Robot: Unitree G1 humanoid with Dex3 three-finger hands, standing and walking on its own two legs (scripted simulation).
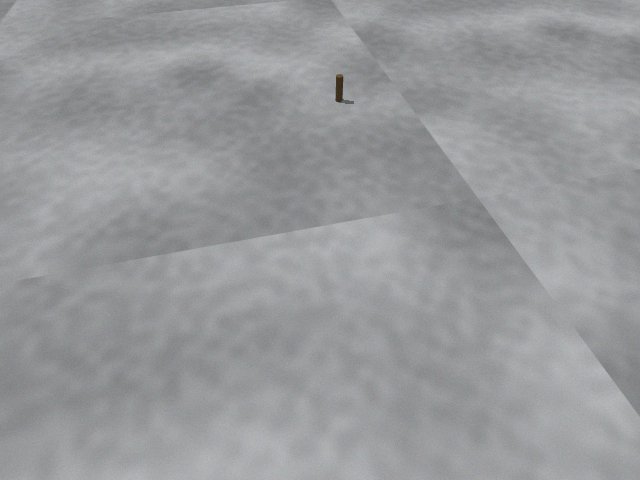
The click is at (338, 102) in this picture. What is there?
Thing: slim round
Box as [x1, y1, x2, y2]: [336, 74, 342, 101]
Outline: 338,74 336,75 336,101 341,101 342,75
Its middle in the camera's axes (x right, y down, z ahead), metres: +0.12 -0.91 +2.37
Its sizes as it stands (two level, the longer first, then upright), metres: 0.042 0.042 0.154
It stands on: the floor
